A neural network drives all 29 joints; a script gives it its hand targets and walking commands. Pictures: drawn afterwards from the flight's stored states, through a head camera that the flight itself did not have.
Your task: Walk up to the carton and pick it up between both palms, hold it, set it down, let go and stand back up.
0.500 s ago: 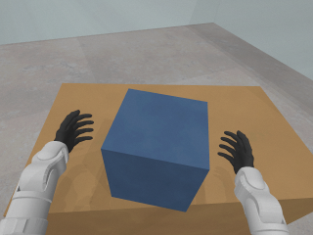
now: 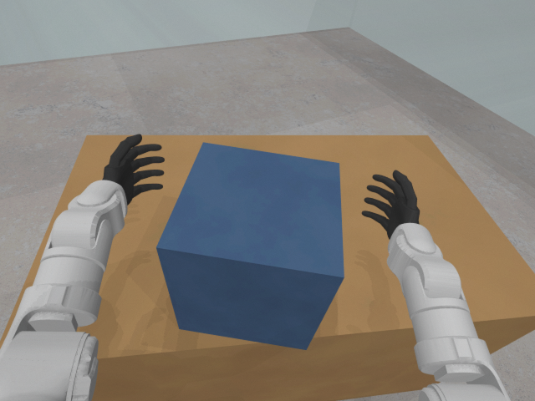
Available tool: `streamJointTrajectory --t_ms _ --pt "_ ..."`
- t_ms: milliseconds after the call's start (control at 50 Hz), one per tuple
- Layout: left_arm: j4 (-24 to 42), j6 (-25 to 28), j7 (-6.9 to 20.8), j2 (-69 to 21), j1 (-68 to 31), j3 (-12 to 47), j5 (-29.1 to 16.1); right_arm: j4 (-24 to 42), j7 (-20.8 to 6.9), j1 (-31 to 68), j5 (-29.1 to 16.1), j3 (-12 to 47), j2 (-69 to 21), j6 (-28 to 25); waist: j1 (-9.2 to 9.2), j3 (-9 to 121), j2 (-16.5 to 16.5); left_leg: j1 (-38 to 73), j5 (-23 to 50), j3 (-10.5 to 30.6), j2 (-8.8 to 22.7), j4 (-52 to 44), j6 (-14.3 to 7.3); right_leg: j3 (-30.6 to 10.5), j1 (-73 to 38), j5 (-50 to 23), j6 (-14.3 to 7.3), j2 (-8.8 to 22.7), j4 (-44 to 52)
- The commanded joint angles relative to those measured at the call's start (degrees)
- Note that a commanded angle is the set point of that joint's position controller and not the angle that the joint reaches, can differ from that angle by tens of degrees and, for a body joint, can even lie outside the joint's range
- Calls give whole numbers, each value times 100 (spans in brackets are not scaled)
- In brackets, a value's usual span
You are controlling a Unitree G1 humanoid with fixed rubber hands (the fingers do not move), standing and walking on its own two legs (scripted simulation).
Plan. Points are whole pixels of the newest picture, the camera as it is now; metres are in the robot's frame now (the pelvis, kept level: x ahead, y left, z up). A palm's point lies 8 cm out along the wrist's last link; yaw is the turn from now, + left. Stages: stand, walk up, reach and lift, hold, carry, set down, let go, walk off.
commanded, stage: reach and lift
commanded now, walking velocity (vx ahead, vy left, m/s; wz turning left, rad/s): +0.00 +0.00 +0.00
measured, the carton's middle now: (256, 249) +0.39 -0.01 +0.00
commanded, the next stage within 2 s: none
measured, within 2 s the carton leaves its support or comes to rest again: neither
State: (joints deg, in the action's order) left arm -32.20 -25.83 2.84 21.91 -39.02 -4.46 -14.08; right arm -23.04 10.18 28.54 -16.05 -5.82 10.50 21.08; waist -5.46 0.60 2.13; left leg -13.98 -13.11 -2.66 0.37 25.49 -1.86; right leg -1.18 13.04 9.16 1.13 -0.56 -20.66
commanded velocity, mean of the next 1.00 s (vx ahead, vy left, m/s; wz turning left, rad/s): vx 0.00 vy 0.00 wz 0.00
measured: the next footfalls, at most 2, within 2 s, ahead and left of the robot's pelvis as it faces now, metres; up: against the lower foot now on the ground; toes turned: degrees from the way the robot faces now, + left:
none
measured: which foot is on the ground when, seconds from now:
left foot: down 0.00-1.00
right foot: down 0.00-1.00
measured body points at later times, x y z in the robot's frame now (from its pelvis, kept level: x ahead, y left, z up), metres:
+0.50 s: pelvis -0.01 +0.00 -0.01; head +0.02 +0.02 +0.44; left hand +0.39 +0.21 +0.02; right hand +0.35 -0.19 +0.01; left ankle +0.00 +0.09 -0.74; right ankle +0.02 -0.13 -0.74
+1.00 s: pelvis -0.02 +0.00 -0.04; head +0.04 +0.03 +0.41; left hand +0.42 +0.17 -0.01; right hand +0.36 -0.20 -0.01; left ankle +0.00 +0.09 -0.74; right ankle +0.02 -0.13 -0.74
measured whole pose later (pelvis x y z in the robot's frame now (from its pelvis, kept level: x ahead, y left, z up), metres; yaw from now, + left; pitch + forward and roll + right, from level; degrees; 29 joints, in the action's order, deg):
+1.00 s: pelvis -0.02 +0.00 -0.04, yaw +2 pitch +18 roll -3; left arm -72.4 13.9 1.4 15.6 -44.9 4.8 -14.2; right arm -60.8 11.1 35.8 -12.3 -4.2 3.4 -13.6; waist -8.2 11.7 -0.4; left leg -44.1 -18.8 1.5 0.6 45.3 -1.2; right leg 2.7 41.4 15.4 0.6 -0.9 -39.2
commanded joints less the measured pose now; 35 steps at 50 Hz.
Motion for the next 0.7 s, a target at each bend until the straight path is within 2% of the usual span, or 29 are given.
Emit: streamJointTrajectory --t_ms 0,40,80,220,280,300,360,380,440,460,500,560,600,620,640,680 --pt "1021 526 -11 1059 -3323 -243 48 924 -53 3065 84 -211 897 -449 8 3107 -773 981 1888 253 58 -232 210 62 -1082 -2005 -145 -114 -118" --pt "785 619 9 1005 -3142 -249 129 656 -53 3027 137 -181 853 -596 17 3203 -745 1108 2279 236 46 -144 237 102 -1121 -2280 -124 -144 -128" --pt "211 761 62 874 -2925 -247 223 259 -37 2944 217 -163 653 -748 -1 2924 -633 946 2252 245 24 -75 227 137 -1106 -2301 -71 -136 -164" --pt "-326 1760 112 749 -2829 -327 474 75 72 2860 541 -95 289 -1677 68 3108 -415 481 2131 159 -116 -34 201 130 -1510 -2720 28 -91 -329" --pt "-624 2141 37 760 -2954 -186 348 -188 105 2833 677 -210 334 -1994 2 3218 -529 527 2057 181 -81 65 276 201 -1004 -2224 -13 -138 -347" --pt "-492 2301 18 731 -3072 -107 308 -148 114 2858 757 -261 303 -2111 -25 3444 -596 664 2085 206 -71 128 293 231 -820 -2129 -24 -158 -351" --pt "-658 2776 -53 705 -3109 52 160 -354 95 2771 881 -366 289 -2456 -89 3775 -779 862 2330 254 -3 382 424 324 -221 -1806 -95 -189 -417" --pt "-856 2908 -71 698 -3158 120 117 -532 78 2773 913 -381 283 -2538 -138 3778 -826 887 2339 303 35 468 463 358 42 -1596 -120 -199 -439" --pt "-1492 3406 -66 537 -3475 461 -69 -1078 11 2960 953 -304 42 -2779 -126 3770 -989 590 1853 372 78 615 466 393 722 -952 -209 -143 -561" --pt "-1558 3604 -87 555 -3746 566 -135 -1049 -10 3188 986 -319 46 -2882 -140 3953 -1075 461 1721 412 85 670 464 408 887 -844 -227 -119 -640" --pt "-1868 3937 -125 508 -3654 756 -260 -1337 -43 3215 922 -218 54 -3104 -126 4244 -1148 324 1757 459 109 870 531 406 1118 -844 -252 -93 -852" --pt "-2781 4263 -116 421 -3607 973 -414 -1970 -68 3314 796 -60 -44 -3340 -194 4230 -1031 -47 1615 509 108 1140 541 426 1491 -717 -250 -61 -1051" --pt "-3097 4418 -79 376 -3621 1033 -449 -2270 -32 3405 748 22 -36 -3504 -214 4193 -877 -339 1461 522 81 1225 506 427 1574 -719 -201 -42 -1196" --pt "-3068 4456 -73 455 -3692 1031 -476 -2226 -9 3548 651 64 20 -3579 -200 4306 -833 -379 1480 535 76 1245 498 422 1551 -778 -186 -49 -1245" --pt "-3247 4450 -73 471 -3695 1013 -465 -2375 15 3594 600 97 36 -3623 -266 4337 -839 -466 1417 535 59 1318 488 410 1579 -751 -179 -35 -1305" --pt "-3004 4403 -102 578 -3645 890 -422 -2289 67 3610 480 88 185 -3705 -256 4648 -833 -368 1570 517 14 1379 518 449 1553 -939 -131 -73 -1361"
